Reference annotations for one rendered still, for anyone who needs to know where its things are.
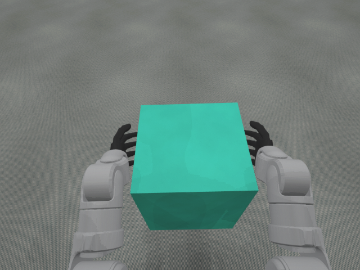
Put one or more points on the robot right upper arm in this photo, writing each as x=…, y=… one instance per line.
x=295, y=263

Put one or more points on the robot right forearm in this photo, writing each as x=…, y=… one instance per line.
x=290, y=197

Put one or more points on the left robot hand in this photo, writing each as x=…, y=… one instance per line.
x=120, y=139

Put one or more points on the right robot hand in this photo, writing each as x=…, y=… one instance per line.
x=262, y=138

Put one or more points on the robot left forearm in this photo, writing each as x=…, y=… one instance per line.
x=99, y=231

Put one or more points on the carton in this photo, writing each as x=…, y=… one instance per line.
x=192, y=166

